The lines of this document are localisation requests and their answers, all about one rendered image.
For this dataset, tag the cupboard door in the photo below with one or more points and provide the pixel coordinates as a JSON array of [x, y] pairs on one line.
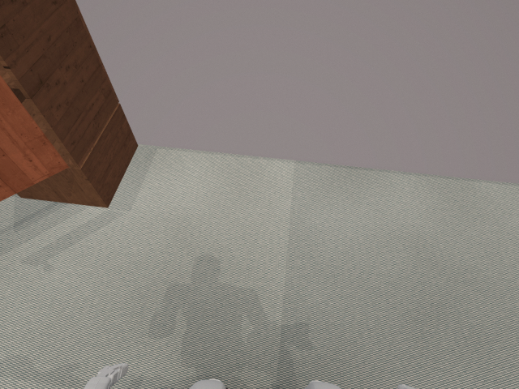
[[26, 155]]

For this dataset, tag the robot left hand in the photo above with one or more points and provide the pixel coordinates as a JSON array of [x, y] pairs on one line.
[[107, 377]]

